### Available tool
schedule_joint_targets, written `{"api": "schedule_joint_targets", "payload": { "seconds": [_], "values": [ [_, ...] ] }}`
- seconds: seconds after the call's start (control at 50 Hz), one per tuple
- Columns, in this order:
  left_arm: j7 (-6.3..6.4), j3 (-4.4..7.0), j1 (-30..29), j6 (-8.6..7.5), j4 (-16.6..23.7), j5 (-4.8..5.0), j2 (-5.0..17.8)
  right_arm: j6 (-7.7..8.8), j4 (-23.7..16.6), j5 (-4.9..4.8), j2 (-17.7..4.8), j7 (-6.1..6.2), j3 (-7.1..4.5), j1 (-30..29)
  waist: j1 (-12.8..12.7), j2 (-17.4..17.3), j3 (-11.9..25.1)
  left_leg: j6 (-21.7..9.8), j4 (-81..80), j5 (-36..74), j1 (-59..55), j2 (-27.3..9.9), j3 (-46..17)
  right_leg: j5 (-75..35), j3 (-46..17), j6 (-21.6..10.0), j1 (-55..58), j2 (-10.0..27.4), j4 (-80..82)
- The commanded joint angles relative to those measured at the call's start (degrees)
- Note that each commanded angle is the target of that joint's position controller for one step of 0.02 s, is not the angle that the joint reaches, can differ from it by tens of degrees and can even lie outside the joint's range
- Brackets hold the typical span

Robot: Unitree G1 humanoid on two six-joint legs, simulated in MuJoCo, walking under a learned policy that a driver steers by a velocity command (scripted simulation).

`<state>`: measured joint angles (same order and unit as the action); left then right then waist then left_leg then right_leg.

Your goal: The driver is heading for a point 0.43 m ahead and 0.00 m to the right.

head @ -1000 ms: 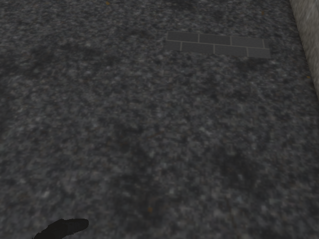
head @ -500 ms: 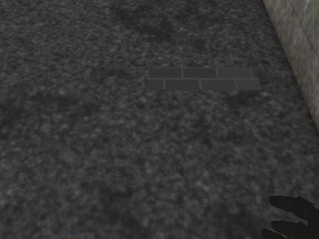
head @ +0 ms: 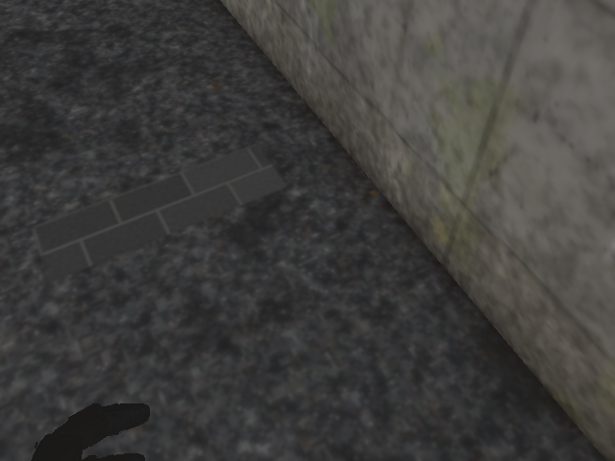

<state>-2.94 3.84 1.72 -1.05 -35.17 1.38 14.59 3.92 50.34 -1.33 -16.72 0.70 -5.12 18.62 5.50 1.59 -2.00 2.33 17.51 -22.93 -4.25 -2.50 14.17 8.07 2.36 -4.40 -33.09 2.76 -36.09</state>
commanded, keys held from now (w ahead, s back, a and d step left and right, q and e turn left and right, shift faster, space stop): w+e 0.24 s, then w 0.12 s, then no key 0.64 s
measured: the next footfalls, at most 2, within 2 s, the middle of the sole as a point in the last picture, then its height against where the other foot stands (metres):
right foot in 0.04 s outside the picture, level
left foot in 0.50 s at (280, 439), level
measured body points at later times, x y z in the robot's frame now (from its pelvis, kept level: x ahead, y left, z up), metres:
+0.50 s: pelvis +0.29 -0.02 +0.00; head +0.32 -0.04 +0.45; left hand +0.36 +0.27 -0.11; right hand +0.49 -0.29 -0.06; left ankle +0.46 +0.05 -0.72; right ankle +0.14 -0.10 -0.73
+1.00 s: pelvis +0.40 -0.01 +0.01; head +0.41 -0.03 +0.46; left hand +0.55 +0.23 -0.11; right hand +0.51 -0.29 -0.10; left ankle +0.46 +0.05 -0.73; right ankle +0.37 -0.16 -0.73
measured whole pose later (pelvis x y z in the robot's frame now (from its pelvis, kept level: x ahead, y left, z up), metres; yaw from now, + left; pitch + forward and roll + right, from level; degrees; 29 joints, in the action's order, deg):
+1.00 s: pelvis +0.40 -0.01 +0.01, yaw -14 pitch +0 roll +1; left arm 2.3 0.4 12.6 -1.4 -50.6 -2.3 15.4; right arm -0.7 42.4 2.0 -14.0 -0.2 -0.4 5.3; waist 0.4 -1.3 -2.3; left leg -4.2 26.5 -10.1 16.1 5.2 1.7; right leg 15.1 -2.2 3.4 -15.6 4.0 -30.9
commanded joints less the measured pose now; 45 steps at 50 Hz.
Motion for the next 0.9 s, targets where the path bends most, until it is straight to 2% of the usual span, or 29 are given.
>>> {"api": "schedule_joint_targets", "payload": {
  "seconds": [0.02,0.04,0.06,0.08,0.1,0.12,0.14,0.16,0.22,0.26,0.3,0.32,0.36,0.4,0.46,0.48,0.5,0.52,0.54,0.56,0.58,0.6,0.62,0.68,0.74,0.8,0.84,0.88,0.9],
  "values": [
    [0.50,4.57,12.7,0.05,1.3,-0.45,10.2,-0.22,-3.7,-0.60,-12.9,0.77,-2.70,-2.8,-11.5,-7.6,8.3,-5.8,20.7,63.0,4.2,-10.9,-1.7,0.2,4.5,-4.4,22.2,-7.1,6.2],
    [1.78,6.41,22.6,0.82,-1.0,-0.54,15.1,0.25,-5.3,1.27,-10.2,0.76,-1.58,-2.8,-15.4,-0.8,14.0,-3.1,39.1,41.5,21.0,-8.6,-1.6,-2.3,-8.0,-8.0,41.9,0.8,5.7],
    [1.98,6.43,19.7,0.02,-0.3,-0.38,21.0,2.09,-9.2,3.15,-1.7,-0.16,1.20,0.5,-7.6,14.3,18.1,-0.5,56.9,-11.2,46.4,2.8,-8.5,4.4,-40.0,-18.0,56.9,14.4,11.6],
    [1.65,5.06,23.5,-0.95,1.0,-0.67,16.2,4.27,-10.1,0.86,-6.2,-1.07,0.86,-5.5,-12.8,7.6,23.9,-0.9,63.3,-12.0,52.2,2.6,-19.3,9.9,-49.2,-20.1,58.6,17.6,18.9],
    [1.42,4.08,21.6,-1.72,0.2,-0.70,13.1,4.96,-11.5,-0.69,-7.9,-1.36,0.52,-9.9,-12.7,5.2,15.7,-1.6,62.1,-6.6,56.3,0.3,-18.8,4.9,-39.9,-17.6,53.3,15.2,18.9],
    [1.47,3.42,17.8,-2.03,0.6,-0.17,11.5,5.10,-11.4,0.40,-7.5,-1.03,0.91,-9.7,-9.8,0.8,11.1,-2.0,56.9,-1.6,53.3,-2.2,-18.6,0.1,-32.6,-15.2,44.1,12.6,18.7],
    [1.71,2.53,13.8,-1.96,1.3,-0.57,9.7,4.85,-10.6,1.91,-8.3,-0.84,0.64,-9.5,-7.5,-1.2,8.3,-1.5,52.5,1.5,48.2,-3.8,-18.3,-4.4,-27.7,-13.6,35.3,10.4,19.6],
    [2.12,1.85,12.0,-1.93,1.9,-1.55,8.5,4.33,-10.6,2.22,-8.5,-1.02,0.42,-8.6,-5.9,-0.1,6.7,-1.1,50.2,3.7,44.9,-4.9,-18.3,-7.2,-25.0,-13.0,30.4,8.8,21.2],
    [3.00,1.81,11.9,-2.12,1.0,-1.32,10.0,2.96,-11.8,2.72,-6.8,-1.03,0.91,-9.0,-3.9,1.3,4.6,0.9,42.7,7.6,40.8,-4.1,-17.1,-8.8,-21.6,-13.3,21.1,6.6,24.0],
    [3.65,2.00,13.6,-2.40,0.0,-1.43,11.5,2.52,-13.2,2.92,-5.8,-0.96,1.46,-13.5,-4.9,1.0,3.2,2.0,33.5,15.9,39.5,-2.3,-16.1,-9.1,-17.7,-11.8,17.7,4.4,24.1],
    [4.11,1.73,15.9,-2.48,-1.6,-1.06,11.1,2.76,-13.8,2.75,-4.0,-1.47,2.39,-17.9,-7.0,2.5,2.3,1.8,22.1,25.5,35.7,-0.3,-15.2,-5.8,-14.3,-9.2,16.4,1.9,23.5],
    [4.32,1.34,18.5,-2.36,-2.7,-0.71,10.5,2.99,-14.4,2.48,-3.4,-1.81,2.78,-20.7,-8.8,1.8,1.8,1.8,19.1,29.5,35.1,0.8,-14.8,-6.2,-14.6,-8.3,17.6,2.3,22.8],
    [4.39,1.26,21.3,-2.24,-4.6,-0.65,10.9,3.14,-15.5,1.71,-3.6,-2.53,2.94,-23.3,-10.1,3.3,1.2,0.9,15.3,30.8,35.3,1.4,-15.6,-4.1,-16.4,-7.7,20.7,3.9,22.1],
    [4.77,1.16,22.4,-1.80,-5.7,-0.70,10.9,3.43,-17.0,2.36,-4.5,-3.28,2.79,-26.0,-10.6,3.6,0.1,-0.7,12.0,27.7,37.1,2.5,-15.5,-10.6,-18.0,-6.7,25.1,5.0,18.8],
    [5.40,1.27,21.1,-1.17,-6.9,-1.43,11.8,3.98,-16.8,3.23,-6.2,-3.73,1.85,-22.1,-8.3,5.5,1.9,-4.0,9.7,23.4,33.9,3.5,-16.2,-23.5,-19.8,-3.7,30.0,6.6,11.7],
    [5.55,1.07,19.2,-1.08,-6.6,-1.36,11.6,4.10,-15.6,3.46,-6.8,-3.55,1.45,-17.8,-5.7,5.7,4.0,-5.3,7.6,24.8,28.4,4.4,-15.1,-30.3,-18.9,-2.4,30.1,5.5,7.6],
    [5.54,0.64,17.9,-1.14,-6.3,-1.43,11.0,4.31,-14.2,3.84,-7.9,-3.26,0.99,-12.2,-2.5,4.6,7.7,-7.0,5.5,34.6,18.7,3.2,-15.0,-33.5,-16.9,-0.5,27.8,3.1,0.9],
    [5.89,-0.63,17.1,-1.56,-4.9,-3.06,8.4,4.24,-12.4,4.93,-11.0,-2.61,0.60,-4.9,-0.2,-2.6,16.3,-10.2,10.0,59.2,1.1,-5.5,-22.7,-17.8,-14.3,2.0,17.6,-0.6,-13.2],
    [4.98,-2.49,30.7,-1.95,-7.6,-2.95,3.7,3.10,-11.6,4.44,-10.9,-2.52,0.80,-3.1,-4.9,-19.0,26.6,-22.8,13.2,78.0,-19.9,-21.1,-41.4,29.8,-9.9,6.2,0.6,-8.0,-34.3],
    [4.72,-1.51,33.9,-1.75,-10.2,-2.37,10.0,2.15,-12.7,2.55,-7.6,-2.50,1.05,-2.9,-3.3,-12.2,30.6,-24.4,9.6,62.7,-18.1,-21.8,-49.1,28.7,-13.6,7.1,-1.8,-5.8,-42.9],
    [4.88,-0.73,27.0,-1.07,-9.8,-1.78,12.7,1.41,-14.2,2.16,-5.5,-2.00,1.80,-8.4,-2.8,-6.1,22.7,-21.9,7.7,52.5,-10.5,-18.9,-42.1,24.6,-11.7,8.0,-4.4,-2.8,-45.8],
    [5.52,-0.83,20.9,-0.40,-8.4,-2.43,12.5,0.89,-14.4,2.32,-3.6,-1.72,2.80,-12.9,-3.6,-1.9,16.7,-19.4,5.4,48.7,-1.1,-15.1,-36.7,20.5,-9.1,8.9,-3.5,-0.3,-42.9],
    [6.13,-0.77,17.7,0.31,-7.6,-2.87,12.1,0.47,-14.2,2.49,-2.5,-1.71,3.48,-15.2,-5.0,-1.0,12.2,-18.4,3.4,46.8,6.7,-12.8,-33.4,18.7,-8.6,9.6,-1.5,1.1,-39.8],
    [6.60,-1.63,20.8,1.50,-8.3,-2.30,7.9,-0.63,-12.1,3.07,-2.8,-2.03,3.36,-17.8,-9.1,-6.9,7.7,-15.5,-0.6,40.3,19.9,-6.8,-25.0,17.9,-5.6,10.2,8.6,1.9,-25.1],
    [6.80,-2.58,19.9,1.68,-9.6,-2.57,5.8,-1.44,-11.5,3.46,-4.0,-1.88,2.70,-18.0,-7.9,-7.6,9.4,-15.7,-1.0,33.3,19.9,-6.5,-23.9,17.2,-4.5,10.6,13.2,1.7,-12.3],
    [6.52,-2.11,17.0,1.20,-10.5,-2.24,7.5,-2.98,-12.4,2.91,-5.4,-1.28,2.23,-18.2,-6.2,-7.9,8.3,-14.8,-3.9,8.4,20.7,-7.3,-27.4,11.6,-4.7,9.4,15.1,2.0,-4.6],
    [6.25,-1.80,15.4,0.57,-11.2,-2.36,8.0,-3.67,-12.6,2.63,-4.7,-0.88,2.61,-19.1,-6.7,-7.9,5.8,-13.2,-4.3,-0.4,23.3,-6.5,-27.7,6.6,-4.0,8.1,18.5,1.5,2.7],
    [5.67,-1.53,14.1,-0.45,-11.5,-3.54,9.0,-4.34,-12.1,2.78,-2.9,-0.75,3.44,-16.7,-6.8,-6.2,5.1,-10.0,-2.8,-5.4,23.7,-3.5,-26.3,2.6,-5.0,6.5,22.6,2.4,10.2],
    [5.67,-1.56,13.9,-0.80,-11.3,-4.06,10.0,-4.07,-11.7,3.09,-2.2,-0.92,3.80,-15.3,-6.5,-4.7,5.1,-8.3,-0.8,-4.5,24.7,-2.2,-25.6,1.7,-7.7,5.1,24.5,5.3,11.0]
  ]
}}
